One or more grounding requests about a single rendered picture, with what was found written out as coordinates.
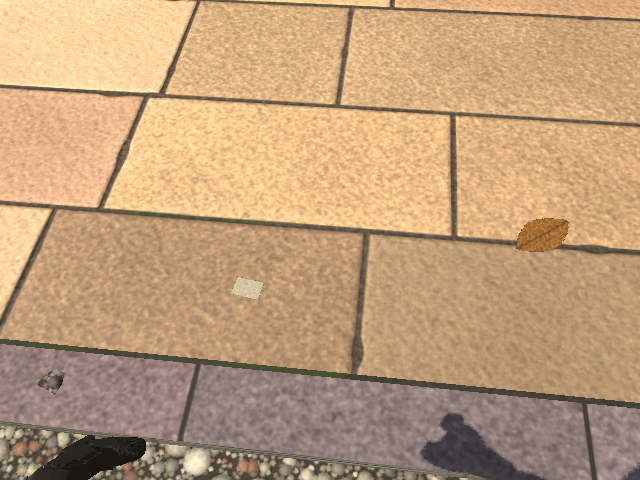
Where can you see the robot left hand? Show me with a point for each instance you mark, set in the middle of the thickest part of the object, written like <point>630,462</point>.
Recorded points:
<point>88,456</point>

